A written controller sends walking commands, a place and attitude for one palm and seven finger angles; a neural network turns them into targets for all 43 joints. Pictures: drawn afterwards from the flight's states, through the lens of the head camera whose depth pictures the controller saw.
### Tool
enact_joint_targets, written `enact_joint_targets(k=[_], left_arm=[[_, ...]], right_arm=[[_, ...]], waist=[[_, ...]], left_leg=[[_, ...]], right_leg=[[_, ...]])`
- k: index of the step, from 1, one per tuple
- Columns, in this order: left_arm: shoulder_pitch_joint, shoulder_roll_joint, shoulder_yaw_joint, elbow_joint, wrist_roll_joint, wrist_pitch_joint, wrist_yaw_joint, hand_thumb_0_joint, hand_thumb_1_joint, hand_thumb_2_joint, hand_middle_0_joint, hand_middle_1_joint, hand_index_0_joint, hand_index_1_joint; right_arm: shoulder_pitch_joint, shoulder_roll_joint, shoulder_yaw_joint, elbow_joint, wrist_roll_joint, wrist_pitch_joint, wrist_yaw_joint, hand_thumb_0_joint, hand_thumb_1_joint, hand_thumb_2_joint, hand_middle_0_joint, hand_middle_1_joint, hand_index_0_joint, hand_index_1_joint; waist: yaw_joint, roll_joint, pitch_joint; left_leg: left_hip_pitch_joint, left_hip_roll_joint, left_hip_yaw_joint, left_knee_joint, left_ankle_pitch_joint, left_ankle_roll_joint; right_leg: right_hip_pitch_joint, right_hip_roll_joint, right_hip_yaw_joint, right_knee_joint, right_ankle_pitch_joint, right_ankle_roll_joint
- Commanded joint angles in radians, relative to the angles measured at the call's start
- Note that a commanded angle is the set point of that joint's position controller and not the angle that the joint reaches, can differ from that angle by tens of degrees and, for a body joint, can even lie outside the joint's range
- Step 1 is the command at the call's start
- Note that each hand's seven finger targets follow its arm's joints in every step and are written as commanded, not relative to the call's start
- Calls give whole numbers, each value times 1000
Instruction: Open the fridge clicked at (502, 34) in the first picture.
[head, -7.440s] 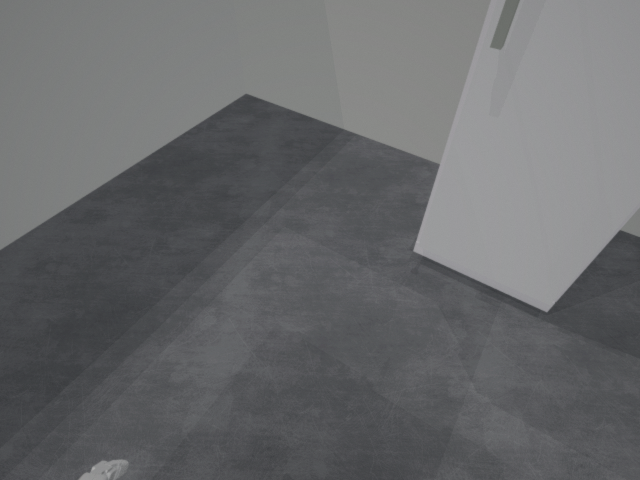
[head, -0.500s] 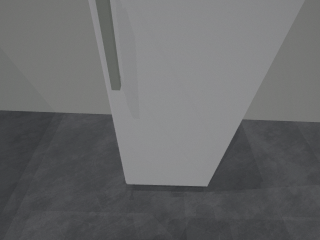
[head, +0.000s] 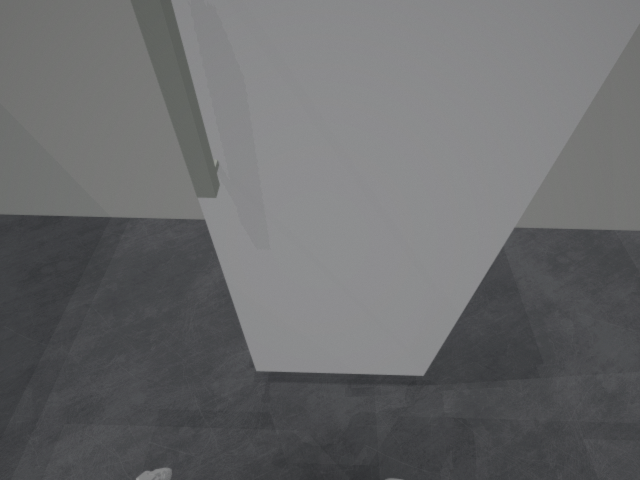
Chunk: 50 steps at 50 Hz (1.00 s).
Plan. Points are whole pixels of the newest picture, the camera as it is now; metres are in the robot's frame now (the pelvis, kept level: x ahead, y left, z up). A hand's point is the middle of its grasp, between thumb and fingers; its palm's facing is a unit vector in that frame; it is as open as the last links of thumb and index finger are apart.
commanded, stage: come to a stop and stand still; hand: left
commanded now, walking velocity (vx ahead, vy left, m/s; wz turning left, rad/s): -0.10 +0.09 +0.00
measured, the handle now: (179, 64) +0.46 +0.16 +0.28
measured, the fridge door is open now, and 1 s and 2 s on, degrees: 0 0 0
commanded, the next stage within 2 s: look again from close up in 1.46 s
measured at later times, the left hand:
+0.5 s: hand out of the picture -0.02 +0.21 -0.16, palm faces +0.01 -0.98 -0.21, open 7.3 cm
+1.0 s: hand out of the picture +0.05 +0.17 -0.15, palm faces -0.02 -0.97 -0.26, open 7.3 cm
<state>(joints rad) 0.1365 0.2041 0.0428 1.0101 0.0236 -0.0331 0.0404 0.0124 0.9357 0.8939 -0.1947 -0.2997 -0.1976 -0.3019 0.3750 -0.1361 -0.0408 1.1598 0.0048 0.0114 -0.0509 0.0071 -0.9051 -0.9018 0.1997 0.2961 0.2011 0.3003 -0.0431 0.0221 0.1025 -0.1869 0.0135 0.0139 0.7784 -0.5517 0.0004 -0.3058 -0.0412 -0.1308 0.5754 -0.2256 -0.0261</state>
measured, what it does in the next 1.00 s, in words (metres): steps on the spot: left foot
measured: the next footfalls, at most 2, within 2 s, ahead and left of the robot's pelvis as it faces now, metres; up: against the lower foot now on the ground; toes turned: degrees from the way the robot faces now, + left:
left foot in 0.08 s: +0.02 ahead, +0.12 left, +0.00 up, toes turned +4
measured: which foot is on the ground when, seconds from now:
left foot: up 0.00-0.06, down 0.08-1.00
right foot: down 0.00-1.00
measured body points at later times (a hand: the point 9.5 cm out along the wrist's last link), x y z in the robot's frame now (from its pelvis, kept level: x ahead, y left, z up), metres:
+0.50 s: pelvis +0.00 +0.02 +0.02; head +0.01 +0.03 +0.47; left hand -0.02 +0.26 -0.14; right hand +0.03 -0.21 -0.14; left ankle -0.02 +0.11 -0.73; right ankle +0.05 -0.12 -0.73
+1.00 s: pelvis +0.02 -0.01 +0.01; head +0.03 -0.04 +0.46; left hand +0.05 +0.22 -0.13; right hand +0.00 -0.21 -0.16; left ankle -0.02 +0.11 -0.73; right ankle +0.05 -0.12 -0.73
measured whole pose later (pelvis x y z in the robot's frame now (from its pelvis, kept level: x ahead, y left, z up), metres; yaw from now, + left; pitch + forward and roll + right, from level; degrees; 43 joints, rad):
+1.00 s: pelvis +0.02 -0.01 +0.01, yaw -2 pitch -2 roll +1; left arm 0.24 0.14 -0.01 1.12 0.02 -0.03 0.03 0.01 0.93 0.89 -0.20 -0.30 -0.20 -0.30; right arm 0.33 -0.15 0.01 1.09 -0.01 -0.03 -0.03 0.01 -0.91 -0.90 0.20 0.30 0.20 0.30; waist -0.01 0.06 0.03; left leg -0.08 0.02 0.11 0.41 -0.30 -0.01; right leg -0.26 -0.06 -0.09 0.50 -0.21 -0.02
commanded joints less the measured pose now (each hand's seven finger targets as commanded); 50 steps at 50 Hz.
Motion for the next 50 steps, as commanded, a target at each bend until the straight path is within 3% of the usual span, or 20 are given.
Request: enact_joint_targets(k=[1,2,3,4,5,7,9,11,16,21,24,25,26,27,28,29,31,35,45,50], left_arm=[[54,109,17,-29,1,30,8,0,900,900,-200,-300,-200,-300],[40,113,20,-35,-2,34,5,0,900,900,-200,-300,-200,-300],[28,108,21,-37,-5,39,2,0,900,900,-200,-300,-200,-300],[32,93,18,-51,-10,49,-3,0,900,900,-200,-300,-200,-300],[34,67,14,-63,-12,56,-8,0,900,900,-200,-300,-200,-300],[28,48,10,-56,-1,65,-8,0,900,900,-200,-300,-200,-300],[86,49,3,-32,2,57,-9,0,900,900,-200,-300,-200,-300],[110,55,0,-17,0,49,-9,0,900,900,-200,-300,-200,-300],[142,57,-10,8,2,34,-8,0,900,900,-200,-300,-200,-300],[163,85,-12,35,2,21,-10,0,900,900,-200,-300,-200,-300],[178,93,-15,56,0,15,-10,0,900,900,-200,-300,-200,-300],[258,63,-39,93,-1,15,33,0,900,900,-200,-300,-200,-300],[228,104,-37,63,-7,9,20,0,900,900,-200,-300,-200,-300],[224,99,-39,54,-5,12,9,0,900,900,-200,-300,-200,-300],[216,89,-42,55,-4,10,1,0,900,900,-200,-300,-200,-300],[217,78,-44,55,-5,13,-5,0,900,900,-200,-300,-200,-300],[211,60,-49,63,-5,13,-11,0,900,900,-200,-300,-200,-300],[204,58,-48,75,-9,4,-12,0,900,900,-200,-300,-200,-300],[186,59,-32,87,-14,-6,-6,0,900,900,-200,-300,-200,-300],[170,61,-27,91,-15,-4,-6,0,900,900,-200,-300,-200,-300]], right_arm=[[127,-6,-4,-23,-15,2,11,0,-900,-900,200,300,200,300],[138,-14,-6,-27,-18,3,16,0,-900,-900,200,300,200,300],[154,-22,-9,-26,-18,-1,19,0,-900,-900,200,300,200,300],[133,-62,-13,-45,-24,-4,20,0,-900,-900,200,300,200,300],[81,-100,-15,-76,-31,-9,20,0,-900,-900,200,300,200,300],[-49,-126,-11,-123,-30,-19,26,0,-900,-900,200,300,200,300],[-79,-125,-8,-138,-25,-28,22,0,-900,-900,200,300,200,300],[-68,-124,-10,-139,-22,-29,23,0,-900,-900,200,300,200,300],[-57,-116,-7,-128,-19,-24,26,0,-900,-900,200,300,200,300],[-64,-150,-3,-115,-16,-33,28,0,-900,-900,200,300,200,300],[-66,-156,2,-102,-14,-37,26,0,-900,-900,200,300,200,300],[-125,-163,12,-173,-6,-49,33,0,-900,-900,200,300,200,300],[-77,-123,22,-184,-12,-41,34,0,-900,-900,200,300,200,300],[-55,-129,23,-192,-14,-43,37,0,-900,-900,200,300,200,300],[-50,-128,22,-196,-22,-49,38,0,-900,-900,200,300,200,300],[-50,-135,23,-206,-20,-49,33,0,-900,-900,200,300,200,300],[-38,-147,24,-209,-17,-47,29,0,-900,-900,200,300,200,300],[-3,-141,31,-182,-17,-52,27,0,-900,-900,200,300,200,300],[33,-97,42,-111,-21,-53,23,0,-900,-900,200,300,200,300],[38,-83,42,-86,-23,-47,20,0,-900,-900,200,300,200,300]], waist=[[10,-136,-102],[4,-160,-98],[-1,-121,-111],[13,-36,-84],[34,49,-47],[67,124,11],[82,89,-37],[70,47,-72],[48,-27,-29],[45,-25,-34],[45,-8,-56],[59,45,-34],[40,82,-106],[39,100,-89],[42,165,-93],[45,156,-80],[44,20,-35],[39,-49,-15],[43,-44,-37],[45,-40,-34]], left_leg=[[-29,37,40,-108,117,-15],[5,38,52,-173,182,-17],[50,45,51,-288,257,-16],[23,85,-14,-352,289,2],[-83,158,-88,-425,309,31],[-254,196,-121,-529,322,54],[-173,165,-71,-490,426,43],[-111,144,-40,-471,400,30],[-72,117,-23,-482,281,19],[-38,117,-26,-508,290,24],[-7,120,-18,-506,344,22],[-56,147,23,-356,497,10],[-76,85,2,-398,298,1],[-96,98,-26,-440,234,8],[-91,109,-42,-453,304,18],[-100,123,-56,-475,296,27],[-113,122,-61,-484,268,42],[-70,101,-37,-476,323,42],[-19,88,6,-458,396,26],[-18,88,17,-455,372,17]], right_leg=[[43,-275,239,-211,348,-149],[4,-257,228,-211,238,-124],[-8,-225,209,-172,170,-96],[-47,-163,168,-136,67,-50],[-9,-88,121,-120,2,-4],[130,-33,70,-42,-7,37],[151,-50,85,-73,64,35],[149,-66,101,-119,104,33],[96,-86,140,-206,83,27],[108,-88,142,-232,93,25],[131,-93,135,-234,136,24],[104,-114,152,-120,285,13],[134,-118,149,-137,74,-5],[91,-93,137,-122,-50,-9],[80,-71,109,-89,-3,-11],[81,-59,94,-87,-7,-6],[79,-58,98,-108,9,-3],[74,-75,124,-137,47,-8],[124,-100,143,-147,195,-24],[131,-104,153,-165,192,-29]])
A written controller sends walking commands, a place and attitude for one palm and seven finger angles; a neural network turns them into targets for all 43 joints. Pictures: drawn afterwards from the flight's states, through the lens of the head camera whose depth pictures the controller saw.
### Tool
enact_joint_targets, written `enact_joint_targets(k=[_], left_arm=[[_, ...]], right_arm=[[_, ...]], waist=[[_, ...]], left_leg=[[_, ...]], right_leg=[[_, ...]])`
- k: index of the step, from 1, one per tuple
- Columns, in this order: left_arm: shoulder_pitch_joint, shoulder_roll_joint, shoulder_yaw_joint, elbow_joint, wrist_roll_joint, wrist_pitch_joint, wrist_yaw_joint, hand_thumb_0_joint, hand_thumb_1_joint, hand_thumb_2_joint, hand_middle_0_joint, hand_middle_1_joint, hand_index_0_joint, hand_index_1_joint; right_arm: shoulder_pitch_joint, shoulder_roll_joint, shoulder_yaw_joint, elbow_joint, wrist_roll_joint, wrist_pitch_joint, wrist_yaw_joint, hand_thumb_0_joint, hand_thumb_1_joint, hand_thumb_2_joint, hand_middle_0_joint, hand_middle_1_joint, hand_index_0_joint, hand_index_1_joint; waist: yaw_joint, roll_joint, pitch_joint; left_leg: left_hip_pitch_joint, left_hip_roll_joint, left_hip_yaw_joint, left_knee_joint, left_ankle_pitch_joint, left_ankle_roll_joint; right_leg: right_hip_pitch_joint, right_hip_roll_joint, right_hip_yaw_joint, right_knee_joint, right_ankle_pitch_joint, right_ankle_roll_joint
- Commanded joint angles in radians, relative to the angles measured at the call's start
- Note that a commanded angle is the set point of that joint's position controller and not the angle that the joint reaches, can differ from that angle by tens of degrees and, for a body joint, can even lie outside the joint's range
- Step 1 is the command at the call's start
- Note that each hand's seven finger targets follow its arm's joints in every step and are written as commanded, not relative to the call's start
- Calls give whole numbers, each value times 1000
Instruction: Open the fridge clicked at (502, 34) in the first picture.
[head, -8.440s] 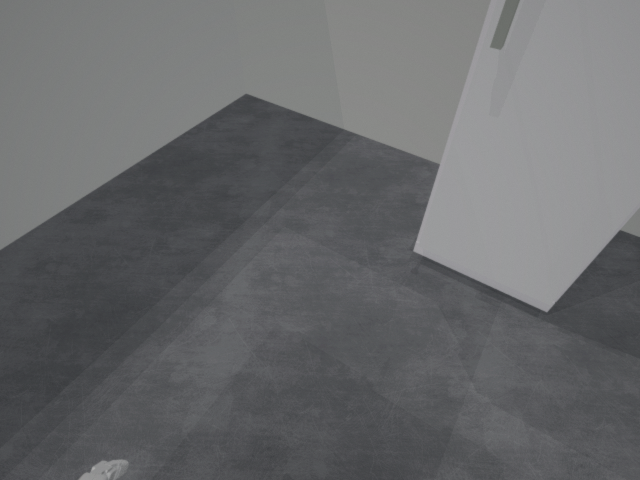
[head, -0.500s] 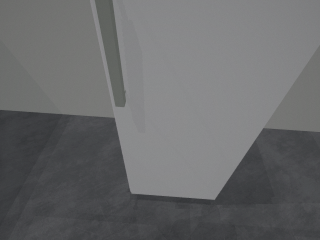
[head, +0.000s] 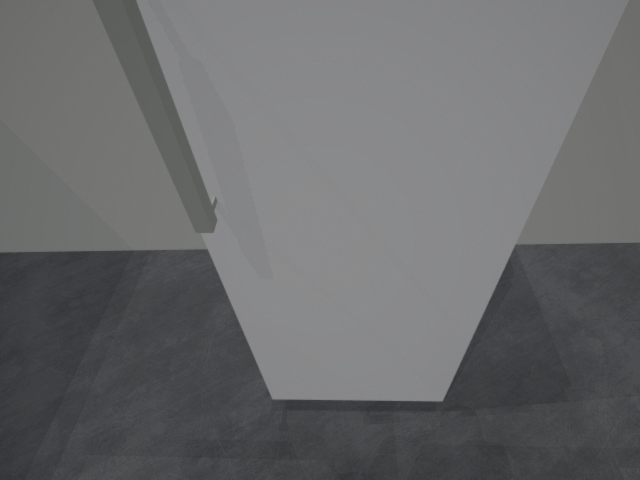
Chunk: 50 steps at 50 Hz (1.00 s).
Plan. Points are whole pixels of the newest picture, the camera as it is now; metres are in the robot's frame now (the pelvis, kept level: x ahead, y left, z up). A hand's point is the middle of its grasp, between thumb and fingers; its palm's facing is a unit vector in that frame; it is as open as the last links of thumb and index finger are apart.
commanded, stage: come to a stop and stand still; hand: left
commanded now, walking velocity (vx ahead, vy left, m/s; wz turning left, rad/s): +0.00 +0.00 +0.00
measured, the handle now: (170, 114) +0.43 +0.18 +0.26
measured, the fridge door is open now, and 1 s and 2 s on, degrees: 0 0 0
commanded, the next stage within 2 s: look again from close up in 0.46 s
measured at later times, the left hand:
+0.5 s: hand out of the picture -0.01 +0.15 -0.17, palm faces +0.04 -0.97 -0.22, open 7.3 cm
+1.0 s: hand out of the picture -0.01 +0.15 -0.17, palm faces +0.04 -0.98 -0.20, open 7.3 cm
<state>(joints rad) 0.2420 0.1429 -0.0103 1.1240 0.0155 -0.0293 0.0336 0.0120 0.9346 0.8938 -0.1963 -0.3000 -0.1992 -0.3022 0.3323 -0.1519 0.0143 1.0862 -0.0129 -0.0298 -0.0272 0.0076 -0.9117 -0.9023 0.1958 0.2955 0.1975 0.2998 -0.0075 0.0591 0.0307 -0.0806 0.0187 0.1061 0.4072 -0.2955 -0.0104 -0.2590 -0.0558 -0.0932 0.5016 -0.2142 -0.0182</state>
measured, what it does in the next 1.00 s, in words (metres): stands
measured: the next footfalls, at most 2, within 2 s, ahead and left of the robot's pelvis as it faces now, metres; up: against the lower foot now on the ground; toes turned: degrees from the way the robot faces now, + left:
none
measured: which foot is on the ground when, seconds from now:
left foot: down 0.00-1.00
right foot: down 0.00-1.00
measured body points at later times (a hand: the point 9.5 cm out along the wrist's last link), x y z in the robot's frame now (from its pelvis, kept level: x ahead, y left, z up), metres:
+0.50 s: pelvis -0.01 -0.03 +0.00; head +0.01 -0.05 +0.45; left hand -0.01 +0.20 -0.15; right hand -0.03 -0.23 -0.17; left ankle -0.05 +0.12 -0.74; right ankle +0.04 -0.11 -0.74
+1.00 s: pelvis +0.00 -0.02 +0.00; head +0.02 -0.03 +0.45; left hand -0.01 +0.20 -0.15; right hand -0.04 -0.21 -0.17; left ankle -0.05 +0.12 -0.74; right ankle +0.04 -0.11 -0.74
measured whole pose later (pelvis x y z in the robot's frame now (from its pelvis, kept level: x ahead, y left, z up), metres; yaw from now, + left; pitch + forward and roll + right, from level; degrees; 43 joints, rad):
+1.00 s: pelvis +0.00 -0.02 +0.00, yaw +1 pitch -1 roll +1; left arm 0.27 0.13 0.00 1.15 0.02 -0.02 0.03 0.01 0.92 0.89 -0.20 -0.30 -0.20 -0.30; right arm 0.35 -0.10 0.01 1.13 -0.01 -0.03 -0.03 0.00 -0.91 -0.90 0.19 0.30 0.20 0.30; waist 0.01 0.02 0.06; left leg -0.09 0.05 0.09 0.39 -0.28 -0.04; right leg -0.24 -0.02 -0.12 0.45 -0.19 -0.04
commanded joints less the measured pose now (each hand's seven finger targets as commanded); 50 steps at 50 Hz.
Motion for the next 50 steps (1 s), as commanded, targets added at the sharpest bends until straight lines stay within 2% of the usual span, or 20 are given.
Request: enact_joint_targets(k=[1,5,16,21,26,32,34,37,44,46,50], left_arm=[[63,123,27,-23,-7,-8,0,0,900,900,-200,-300,-200,-300],[48,128,30,-25,-7,-8,1,0,900,900,-200,-300,-200,-300],[43,130,33,-21,-6,-5,-1,0,900,900,-200,-300,-200,-300],[52,123,34,-17,-6,-3,-2,0,900,900,-200,-300,-200,-300],[65,116,34,-13,-4,-2,-2,0,900,900,-200,-300,-200,-300],[76,106,36,-11,-4,-1,-2,0,900,900,-200,-300,-200,-300],[82,99,35,-13,-4,-2,-1,0,900,900,-200,-300,-200,-300],[88,96,36,-11,-5,-1,-2,0,900,900,-200,-300,-200,-300],[88,86,35,-10,-4,-2,0,0,900,900,-200,-300,-200,-300],[92,88,34,-8,-4,-2,0,0,900,900,-200,-300,-200,-300],[88,88,34,-11,-4,-1,1,0,900,900,-200,-300,-200,-300]], right_arm=[[82,-64,-13,-8,-5,-5,-4,0,-900,-900,200,300,200,300],[89,-62,-13,6,-5,-4,-3,0,-900,-900,200,300,200,300],[101,-53,-13,24,-4,7,-2,0,-900,-900,200,300,200,300],[107,-50,-13,26,-5,7,-2,0,-900,-900,200,300,200,300],[112,-44,-13,25,-4,7,-2,0,-900,-900,200,300,200,300],[125,-33,-12,30,-5,6,-3,0,-900,-900,200,300,200,300],[123,-32,-13,31,-4,4,-5,0,-900,-900,200,300,200,300],[128,-30,-13,30,-5,3,-4,0,-900,-900,200,300,200,300],[128,-25,-13,35,-3,-1,-7,0,-900,-900,200,300,200,300],[124,-24,-15,35,-4,-1,-8,0,-900,-900,200,300,200,300],[121,-25,-15,37,-3,-2,-9,0,-900,-900,200,300,200,300]], waist=[[10,-75,38],[9,-73,25],[5,-80,46],[6,-49,53],[7,-75,57],[8,-62,68],[9,-39,64],[12,-70,60],[14,-43,59],[15,-65,55],[15,-55,55]], left_leg=[[-125,81,-74,-84,107,27],[-120,87,-70,-85,115,22],[-112,82,-62,-81,58,17],[-111,84,-63,-87,51,18],[-118,82,-60,-84,42,19],[-128,84,-62,-85,46,19],[-128,86,-65,-88,60,19],[-131,84,-65,-87,56,21],[-133,92,-69,-95,93,22],[-132,90,-67,-90,92,21],[-131,94,-69,-96,106,21]], right_leg=[[85,-93,119,-100,171,-38],[104,-92,115,-103,185,-39],[74,-92,134,-177,33,-43],[60,-83,137,-192,-29,-41],[61,-83,138,-202,-52,-38],[54,-78,130,-199,-61,-38],[62,-75,125,-187,-29,-37],[64,-76,125,-186,-41,-36],[83,-73,107,-154,44,-35],[88,-75,110,-153,57,-35],[94,-73,104,-139,85,-33]])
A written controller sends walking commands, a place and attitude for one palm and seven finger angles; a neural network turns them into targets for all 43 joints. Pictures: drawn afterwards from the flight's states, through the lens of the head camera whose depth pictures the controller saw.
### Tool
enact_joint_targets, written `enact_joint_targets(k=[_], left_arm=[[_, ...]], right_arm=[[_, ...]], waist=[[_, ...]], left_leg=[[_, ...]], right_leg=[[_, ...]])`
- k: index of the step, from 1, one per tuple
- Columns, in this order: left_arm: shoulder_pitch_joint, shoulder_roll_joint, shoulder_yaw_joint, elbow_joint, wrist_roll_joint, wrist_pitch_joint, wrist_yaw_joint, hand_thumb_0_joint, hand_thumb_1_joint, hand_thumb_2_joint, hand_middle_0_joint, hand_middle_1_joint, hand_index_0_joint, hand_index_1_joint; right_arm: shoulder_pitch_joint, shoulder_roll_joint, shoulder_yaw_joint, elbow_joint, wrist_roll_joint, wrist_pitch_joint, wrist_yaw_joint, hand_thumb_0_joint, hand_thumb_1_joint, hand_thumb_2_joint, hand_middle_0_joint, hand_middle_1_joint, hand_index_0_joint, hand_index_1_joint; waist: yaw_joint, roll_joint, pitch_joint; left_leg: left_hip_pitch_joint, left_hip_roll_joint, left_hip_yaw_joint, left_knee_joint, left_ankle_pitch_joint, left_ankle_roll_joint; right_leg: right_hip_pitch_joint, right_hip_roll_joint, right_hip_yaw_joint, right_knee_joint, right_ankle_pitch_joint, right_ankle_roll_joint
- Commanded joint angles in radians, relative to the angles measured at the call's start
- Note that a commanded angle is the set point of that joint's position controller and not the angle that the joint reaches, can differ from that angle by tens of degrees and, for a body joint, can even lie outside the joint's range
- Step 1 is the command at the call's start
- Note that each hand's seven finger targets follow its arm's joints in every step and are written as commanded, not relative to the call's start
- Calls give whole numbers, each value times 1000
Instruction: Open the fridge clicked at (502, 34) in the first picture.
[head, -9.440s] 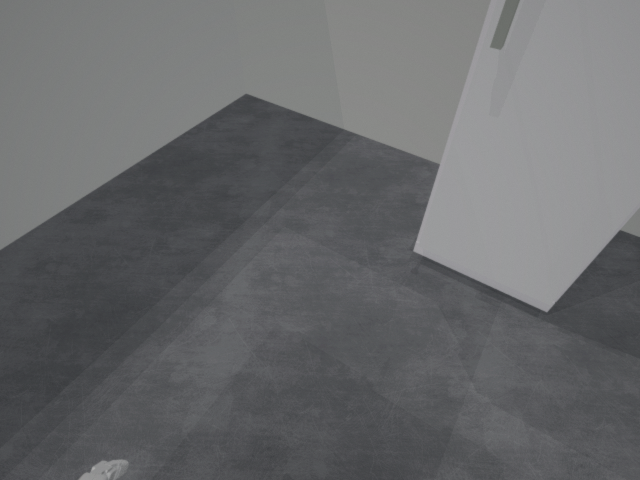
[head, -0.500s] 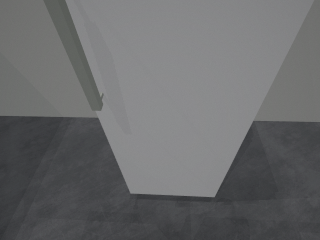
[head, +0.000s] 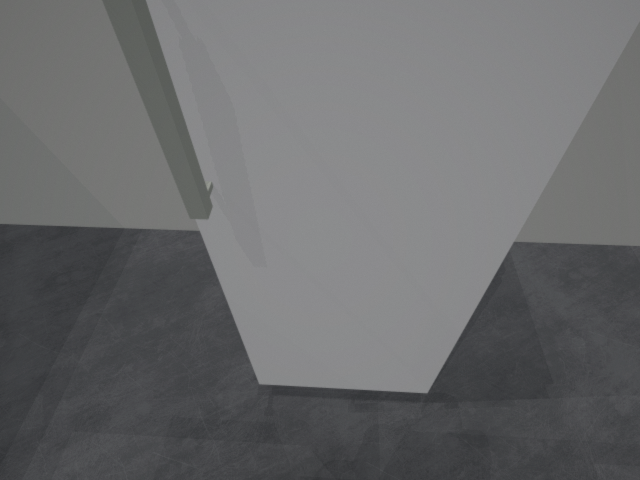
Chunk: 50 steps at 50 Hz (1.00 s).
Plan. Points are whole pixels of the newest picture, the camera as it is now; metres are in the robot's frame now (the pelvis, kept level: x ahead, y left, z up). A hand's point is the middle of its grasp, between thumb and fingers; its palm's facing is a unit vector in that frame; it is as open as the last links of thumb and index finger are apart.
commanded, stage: look again from close up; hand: left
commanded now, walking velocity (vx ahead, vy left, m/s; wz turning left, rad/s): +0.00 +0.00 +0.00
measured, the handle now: (168, 95) +0.44 +0.19 +0.26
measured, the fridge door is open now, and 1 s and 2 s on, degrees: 0 0 0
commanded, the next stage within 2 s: raise the hand to about handle height in 0.32 s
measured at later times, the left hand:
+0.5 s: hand out of the picture +0.06 +0.20 -0.14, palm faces +0.17 -0.96 -0.24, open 7.2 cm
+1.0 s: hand (118, 438) +0.15 +0.23 +0.04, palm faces +0.15 -0.99 -0.07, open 9.5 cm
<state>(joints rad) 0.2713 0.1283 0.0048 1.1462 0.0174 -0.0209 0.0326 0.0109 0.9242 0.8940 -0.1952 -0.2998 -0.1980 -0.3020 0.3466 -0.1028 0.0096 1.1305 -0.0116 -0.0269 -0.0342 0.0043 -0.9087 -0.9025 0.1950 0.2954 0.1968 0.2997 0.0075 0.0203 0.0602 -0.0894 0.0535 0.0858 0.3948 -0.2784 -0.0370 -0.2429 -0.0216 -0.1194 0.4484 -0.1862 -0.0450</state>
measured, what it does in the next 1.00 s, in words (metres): stands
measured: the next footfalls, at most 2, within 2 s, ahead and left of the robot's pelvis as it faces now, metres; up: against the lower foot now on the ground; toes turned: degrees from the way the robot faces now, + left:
none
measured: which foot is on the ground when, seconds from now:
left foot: down 0.00-1.00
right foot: down 0.00-1.00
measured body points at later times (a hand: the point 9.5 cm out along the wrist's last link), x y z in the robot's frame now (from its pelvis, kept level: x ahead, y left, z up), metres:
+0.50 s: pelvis +0.00 +0.01 +0.00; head +0.02 +0.00 +0.45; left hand +0.05 +0.25 -0.12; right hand +0.00 -0.20 -0.16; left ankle -0.04 +0.14 -0.74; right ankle +0.04 -0.09 -0.74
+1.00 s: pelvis -0.01 +0.03 -0.04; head +0.01 +0.04 +0.41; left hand +0.14 +0.28 +0.04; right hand +0.23 -0.17 -0.07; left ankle -0.04 +0.14 -0.74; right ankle +0.04 -0.09 -0.74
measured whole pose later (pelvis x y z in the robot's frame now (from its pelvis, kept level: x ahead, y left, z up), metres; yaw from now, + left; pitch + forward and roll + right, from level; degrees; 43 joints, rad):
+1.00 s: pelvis -0.01 +0.03 -0.04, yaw +4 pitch +4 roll -2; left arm 0.50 0.21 0.13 -0.15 -0.23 -0.41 -0.20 0.01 0.43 0.69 -0.23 -0.61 -0.23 -0.61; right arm 0.17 -0.24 0.02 0.49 0.03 -0.27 -0.04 0.01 -0.91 -0.90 0.19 0.30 0.20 0.30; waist 0.07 0.00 -0.04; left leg -0.47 0.04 0.01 0.88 -0.49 0.00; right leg -0.54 -0.08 -0.17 0.82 -0.35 -0.01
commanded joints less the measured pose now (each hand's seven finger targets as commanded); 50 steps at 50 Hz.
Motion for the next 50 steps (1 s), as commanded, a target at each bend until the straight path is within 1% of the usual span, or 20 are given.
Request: enact_joint_targets(k=[1,20,21,22,23,24,25,26,27,28,30,32,33,34,38,42,43,47,48,50], left_arm=[[58,104,19,-32,-6,-9,1,0,900,900,-200,-300,-200,-300],[50,105,19,-36,-5,-8,2,0,900,900,-200,-300,-200,-300],[165,138,16,9,-2,-23,41,0,900,900,-200,-300,-200,-300],[-643,326,65,-1523,-219,-248,21,0,877,890,-202,-315,-202,-315],[-484,424,167,-1519,-170,-232,91,0,853,880,-203,-330,-203,-330],[28,86,-28,-1234,-138,-85,100,0,830,870,-205,-345,-205,-345],[98,-46,-99,-1133,-173,-22,96,0,807,860,-207,-360,-207,-360],[-18,12,-71,-1258,-196,-74,84,0,783,850,-208,-375,-208,-375],[2,59,-21,-1270,-186,-132,68,0,760,840,-210,-390,-210,-390],[77,50,-6,-1246,-186,-185,37,0,737,830,-212,-405,-212,-405],[309,6,23,-1133,-210,-309,-53,0,690,810,-215,-435,-215,-435],[418,14,75,-1091,-252,-457,-183,0,643,790,-218,-465,-218,-465],[457,99,175,-1042,-259,-513,-252,0,620,780,-220,-480,-220,-480],[488,134,212,-1079,-254,-523,-282,0,597,770,-222,-495,-222,-495],[368,164,228,-1345,-280,-396,-265,0,503,730,-228,-555,-228,-555],[156,171,202,-1612,-244,-444,-176,0,410,690,-235,-615,-235,-615],[63,179,174,-1683,-241,-474,-175,0,387,680,-237,-630,-237,-630],[-38,160,85,-1621,-250,-498,-253,0,293,640,-243,-690,-243,-690],[-61,183,91,-1576,-254,-469,-283,0,270,630,-245,-705,-245,-705],[-31,241,163,-1507,-264,-386,-324,0,223,610,-248,-735,-248,-735]], right_arm=[[106,-75,-10,-7,-4,-4,-2,0,-900,-900,200,300,200,300],[81,-84,-17,-9,-4,-6,-3,0,-900,-900,200,300,200,300],[-67,-152,-34,-77,7,-16,8,0,-900,-900,200,300,200,300],[-84,-330,-26,-439,59,-177,-42,0,-900,-900,200,300,200,300],[-179,-249,-3,-405,62,-264,-69,0,-900,-900,200,300,200,300],[-146,-198,-17,-442,53,-313,-59,0,-900,-900,200,300,200,300],[-137,-203,-13,-394,75,-329,-64,0,-900,-900,200,300,200,300],[-151,-255,-36,-440,76,-350,-64,0,-900,-900,200,300,200,300],[-136,-270,-55,-460,56,-369,-59,0,-900,-900,200,300,200,300],[-144,-267,-63,-502,48,-386,-47,0,-900,-900,200,300,200,300],[-167,-253,-78,-562,30,-392,-16,0,-900,-900,200,300,200,300],[-203,-268,-95,-618,23,-362,29,0,-900,-900,200,300,200,300],[-211,-293,-114,-645,20,-334,54,0,-900,-900,200,300,200,300],[-242,-288,-117,-696,28,-312,60,0,-900,-900,200,300,200,300],[-269,-265,-102,-801,49,-225,35,0,-900,-900,200,300,200,300],[-168,-233,-79,-816,36,-227,7,0,-900,-900,200,300,200,300],[-143,-242,-68,-806,24,-237,5,0,-900,-900,200,300,200,300],[-144,-264,-36,-746,41,-291,-12,0,-900,-900,200,300,200,300],[-147,-271,-30,-731,43,-300,-20,0,-900,-900,200,300,200,300],[-161,-274,-28,-726,57,-315,-32,0,-900,-900,200,300,200,300]], waist=[[1,-19,24],[1,-9,16],[49,-64,-40],[-80,131,-512],[-18,273,-429],[-8,204,-297],[-25,17,-151],[-56,-91,-36],[-62,-179,-48],[-40,-175,-39],[23,-297,-54],[38,-281,-50],[52,-175,-66],[71,-129,-111],[80,-58,-190],[14,89,-286],[-19,65,-291],[-71,85,-222],[-75,75,-193],[-43,38,-232]], left_leg=[[-123,59,-47,-84,79,48],[-105,62,-49,-89,111,52],[-146,83,-2,142,152,27],[26,-49,-48,4,181,55],[27,-45,-8,12,177,50],[-104,-28,-47,-37,190,46],[-152,-21,-64,-8,127,44],[-195,-25,-93,17,44,54],[-231,-43,-84,58,-23,58],[-266,-55,-76,94,-30,52],[-394,-60,-61,165,-64,35],[-483,-71,-43,244,-75,17],[-467,-78,-37,282,-35,10],[-490,-87,-19,302,-11,21],[-505,-93,-8,297,8,43],[-403,-65,-44,327,110,49],[-384,-58,-63,339,120,54],[-360,-43,-101,332,18,54],[-367,-42,-106,321,-5,57],[-371,-42,-112,284,-37,55]], right_leg=[[79,-108,131,-88,46,-5],[87,-106,127,-65,115,-2],[113,-159,179,-4,587,18],[227,-69,167,22,311,17],[193,-24,169,65,140,3],[122,-15,82,62,26,0],[38,-14,48,27,4,27],[-43,-18,57,-2,-88,46],[-101,-19,57,-14,-205,51],[-121,-24,56,6,-242,44],[-151,-21,56,77,-318,42],[-160,-20,70,140,-295,30],[-138,-22,84,182,-213,6],[-118,-32,84,210,-143,4],[-102,-21,89,240,-79,14],[-131,-3,77,284,58,22],[-154,4,73,295,75,27],[-224,7,63,251,-47,29],[-216,6,68,233,-70,27],[-155,0,70,198,-116,30]])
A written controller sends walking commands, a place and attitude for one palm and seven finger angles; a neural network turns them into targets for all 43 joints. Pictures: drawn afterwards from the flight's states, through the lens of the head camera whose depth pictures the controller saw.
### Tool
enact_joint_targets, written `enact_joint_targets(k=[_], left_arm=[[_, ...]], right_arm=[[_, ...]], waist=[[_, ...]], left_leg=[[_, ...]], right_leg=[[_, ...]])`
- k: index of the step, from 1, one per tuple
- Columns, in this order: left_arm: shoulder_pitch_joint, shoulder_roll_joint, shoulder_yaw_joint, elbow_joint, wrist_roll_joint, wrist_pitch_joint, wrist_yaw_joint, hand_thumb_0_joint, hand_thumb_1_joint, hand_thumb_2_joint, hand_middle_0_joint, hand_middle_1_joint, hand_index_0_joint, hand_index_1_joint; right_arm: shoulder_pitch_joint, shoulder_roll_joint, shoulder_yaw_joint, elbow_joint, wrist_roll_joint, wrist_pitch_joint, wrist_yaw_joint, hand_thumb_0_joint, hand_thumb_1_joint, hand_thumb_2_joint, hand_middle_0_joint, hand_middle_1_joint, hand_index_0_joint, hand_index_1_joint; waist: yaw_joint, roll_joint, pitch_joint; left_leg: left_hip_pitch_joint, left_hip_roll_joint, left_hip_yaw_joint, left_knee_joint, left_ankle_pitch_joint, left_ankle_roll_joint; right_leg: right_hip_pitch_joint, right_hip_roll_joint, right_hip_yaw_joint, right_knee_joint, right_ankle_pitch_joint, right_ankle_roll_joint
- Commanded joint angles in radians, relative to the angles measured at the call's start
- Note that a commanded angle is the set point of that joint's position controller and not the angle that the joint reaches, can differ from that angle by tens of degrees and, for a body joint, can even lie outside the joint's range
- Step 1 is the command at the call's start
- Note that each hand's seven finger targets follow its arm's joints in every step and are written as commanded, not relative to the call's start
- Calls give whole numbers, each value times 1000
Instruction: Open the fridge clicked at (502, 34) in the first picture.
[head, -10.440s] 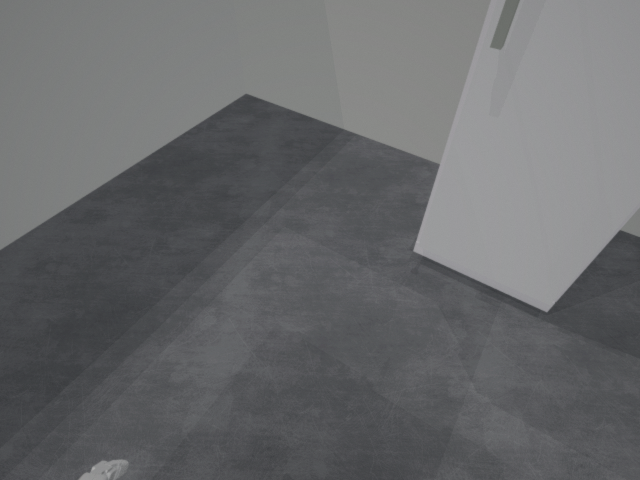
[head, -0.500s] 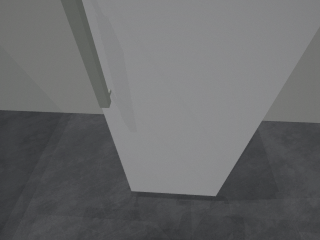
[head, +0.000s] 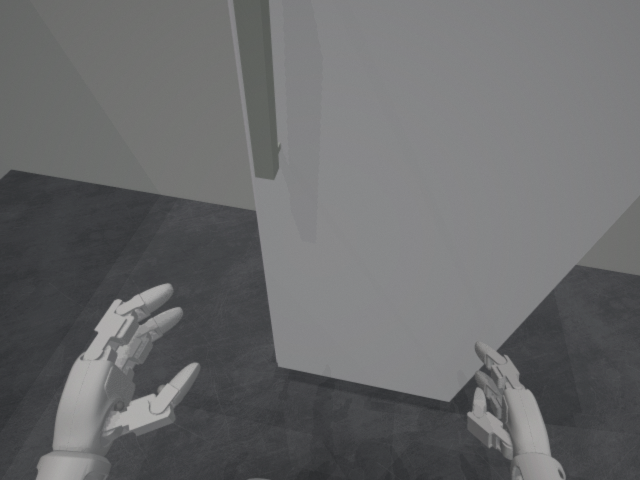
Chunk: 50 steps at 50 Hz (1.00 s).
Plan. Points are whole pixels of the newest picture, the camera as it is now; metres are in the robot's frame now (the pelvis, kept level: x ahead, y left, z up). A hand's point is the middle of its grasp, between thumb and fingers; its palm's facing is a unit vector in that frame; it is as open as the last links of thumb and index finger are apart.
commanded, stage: raise the hand to about handle height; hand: left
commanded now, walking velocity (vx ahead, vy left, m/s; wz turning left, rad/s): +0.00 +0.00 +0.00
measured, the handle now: (261, 37) +0.46 +0.14 +0.30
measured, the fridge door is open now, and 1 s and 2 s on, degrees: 0 0 0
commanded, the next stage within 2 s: move the hooked fingers beside the handle in 1.52 s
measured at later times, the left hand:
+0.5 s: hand (110, 263) +0.26 +0.24 +0.18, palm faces +0.02 -0.99 -0.11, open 12.5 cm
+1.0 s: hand (35, 128) +0.30 +0.27 +0.29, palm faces +0.08 -0.99 -0.14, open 13.9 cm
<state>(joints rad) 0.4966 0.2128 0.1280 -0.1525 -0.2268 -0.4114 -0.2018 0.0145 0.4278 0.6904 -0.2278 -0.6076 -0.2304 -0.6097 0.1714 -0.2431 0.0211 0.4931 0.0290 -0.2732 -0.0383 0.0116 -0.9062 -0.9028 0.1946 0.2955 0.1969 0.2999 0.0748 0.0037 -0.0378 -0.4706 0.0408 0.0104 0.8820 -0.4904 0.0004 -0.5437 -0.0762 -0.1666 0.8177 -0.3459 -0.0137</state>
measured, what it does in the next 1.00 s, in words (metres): stands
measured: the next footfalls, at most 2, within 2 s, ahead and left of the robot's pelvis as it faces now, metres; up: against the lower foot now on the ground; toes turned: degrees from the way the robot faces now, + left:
none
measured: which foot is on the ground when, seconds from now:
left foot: down 0.00-1.00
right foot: down 0.00-1.00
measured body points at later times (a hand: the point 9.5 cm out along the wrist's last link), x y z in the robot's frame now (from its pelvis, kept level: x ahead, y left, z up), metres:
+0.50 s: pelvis +0.02 +0.02 +0.03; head +0.01 +0.01 +0.48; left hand +0.25 +0.30 +0.19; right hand +0.19 -0.23 -0.02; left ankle -0.02 +0.12 -0.70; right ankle +0.05 -0.12 -0.70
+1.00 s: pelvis +0.01 +0.00 +0.04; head -0.02 -0.03 +0.49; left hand +0.29 +0.33 +0.30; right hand +0.21 -0.21 -0.03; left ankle -0.02 +0.11 -0.70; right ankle +0.05 -0.12 -0.70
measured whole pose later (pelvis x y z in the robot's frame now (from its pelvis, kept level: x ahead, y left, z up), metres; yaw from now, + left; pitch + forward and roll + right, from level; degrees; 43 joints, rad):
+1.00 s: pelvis +0.01 +0.00 +0.04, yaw -1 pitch -4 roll +0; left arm -0.26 0.54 0.52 0.04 -0.32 0.33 -0.45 -0.01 -0.49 0.30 -0.30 -1.20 -0.30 -1.20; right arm 0.18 -0.27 0.11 0.64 0.09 -0.23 -0.08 0.02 -0.90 -0.90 0.20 0.30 0.20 0.30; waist 0.08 0.08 -0.01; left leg -0.06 0.02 0.05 0.43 -0.30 0.00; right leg -0.17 -0.05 -0.14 0.42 -0.18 -0.01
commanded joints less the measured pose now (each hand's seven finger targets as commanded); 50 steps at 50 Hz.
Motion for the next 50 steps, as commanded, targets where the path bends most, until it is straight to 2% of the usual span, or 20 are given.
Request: enact_joint_targets(k=[1,2,3,4,8,10,13,15,17,18,21,23,27,28,31,37,40,44,46,50], left_arm=[[-238,174,77,-170,-30,55,-104,0,200,600,-250,-750,-250,-750],[-215,191,120,-150,-43,104,-112,0,177,590,-252,-765,-252,-765],[-187,216,168,-101,-53,155,-117,0,153,580,-253,-780,-253,-780],[-200,200,176,-140,-77,188,-120,0,130,570,-255,-795,-255,-795],[-192,238,281,-195,-126,243,-99,0,37,530,-262,-855,-262,-855],[-221,218,260,-252,-131,239,-97,0,-10,510,-265,-885,-265,-885],[-266,229,264,-240,-125,249,-102,0,-80,480,-270,-930,-270,-930],[-320,237,251,-263,-116,269,-112,0,-127,460,-273,-960,-273,-960],[-362,266,273,-256,-112,295,-110,0,-173,440,-277,-990,-277,-990],[-376,298,302,-257,-112,311,-110,0,-197,430,-278,-1005,-278,-1005],[-471,320,318,-264,-117,350,-117,0,-267,400,-283,-1050,-283,-1050],[-517,347,346,-249,-123,375,-120,0,-313,380,-287,-1080,-287,-1080],[-607,373,367,-226,-131,431,-143,0,-407,340,-293,-1140,-293,-1140],[-615,390,383,-207,-133,451,-151,0,-430,330,-295,-1155,-295,-1155],[-712,409,386,-179,-136,509,-175,0,-500,300,-300,-1200,-300,-1200],[-883,486,423,-148,-123,603,-197,0,-500,300,-300,-1200,-300,-1200],[-933,538,464,-89,-126,634,-213,0,-500,300,-300,-1200,-300,-1200],[-1023,592,482,-48,-123,669,-233,0,-500,300,-300,-1200,-300,-1200],[-1070,606,482,-22,-121,682,-243,0,-500,300,-300,-1200,-300,-1200],[-1158,659,492,38,-111,712,-260,0,-500,300,-300,-1200,-300,-1200]], right_arm=[[1,-131,-36,-85,21,-73,-33,0,-900,-900,200,300,200,300],[-13,-128,-35,-85,23,-74,-36,0,-900,-900,200,300,200,300],[-31,-126,-31,-78,26,-73,-38,0,-900,-900,200,300,200,300],[-41,-117,-22,-81,26,-74,-37,0,-900,-900,200,300,200,300],[-62,-103,-9,-75,16,-96,-30,0,-900,-900,200,300,200,300],[-49,-105,-3,-69,16,-115,-23,0,-900,-900,200,300,200,300],[-35,-121,-6,-51,17,-137,-24,0,-900,-900,200,300,200,300],[-21,-127,-8,-42,22,-149,-28,0,-900,-900,200,300,200,300],[-21,-132,-9,-33,25,-156,-38,0,-900,-900,200,300,200,300],[-24,-138,-9,-29,25,-155,-42,0,-900,-900,200,300,200,300],[-34,-137,-3,-23,29,-149,-51,0,-900,-900,200,300,200,300],[-43,-140,0,-15,30,-141,-56,0,-900,-900,200,300,200,300],[-60,-136,11,-15,34,-122,-58,0,-900,-900,200,300,200,300],[-62,-138,11,-15,34,-113,-56,0,-900,-900,200,300,200,300],[-80,-135,19,-17,43,-88,-56,0,-900,-900,200,300,200,300],[-114,-130,34,-31,53,-44,-57,0,-900,-900,200,300,200,300],[-125,-135,38,-27,53,-28,-53,0,-900,-900,200,300,200,300],[-146,-140,41,-27,58,-15,-48,0,-900,-900,200,300,200,300],[-148,-143,39,-27,62,-13,-46,0,-900,-900,200,300,200,300],[-162,-153,40,-24,67,-6,-44,0,-900,-900,200,300,200,300]], waist=[[-93,20,-145],[-73,-9,-169],[-50,20,-162],[-44,29,-173],[-5,-24,-179],[-11,33,-162],[-17,24,-119],[-22,74,-134],[-21,65,-118],[-12,46,-116],[-11,94,-104],[-4,81,-79],[-2,122,-96],[1,87,-94],[-8,101,-78],[-9,100,-114],[-6,54,-127],[-4,104,-134],[-10,71,-151],[-7,79,-142]], left_leg=[[2,-30,-36,-219,188,18],[2,-31,-37,-237,214,17],[7,-32,-31,-250,239,15],[24,-34,-32,-270,280,13],[56,-29,-34,-315,398,4],[92,-28,-27,-340,416,-3],[126,-22,-25,-368,422,-4],[171,-22,-24,-387,431,-6],[191,-22,-28,-409,410,-6],[202,-22,-30,-417,432,-4],[238,-24,-31,-447,441,-9],[255,-22,-34,-462,449,-8],[299,-26,-30,-482,494,-10],[304,-23,-28,-484,508,-6],[317,-27,-22,-500,484,1],[356,-31,-21,-519,475,7],[352,-34,-23,-521,471,14],[357,-37,-19,-521,457,17],[365,-36,-20,-522,452,19],[354,-37,-23,-524,432,22]], right_leg=[[191,50,120,-189,50,1],[234,47,113,-196,75,2],[265,46,111,-204,95,-1],[296,42,97,-206,148,0],[378,51,71,-217,269,-1],[368,54,63,-227,284,-2],[364,59,60,-255,279,-4],[368,58,59,-269,282,-2],[372,58,58,-290,260,-1],[393,60,60,-299,275,-4],[406,59,58,-319,283,-4],[420,64,60,-337,284,-7],[451,60,63,-354,341,-8],[468,62,66,-364,359,-9],[461,62,72,-384,355,-7],[480,62,74,-407,342,-7],[497,60,78,-420,350,-6],[497,49,92,-430,335,-11],[497,49,88,-430,329,-7],[488,41,96,-436,299,-10]])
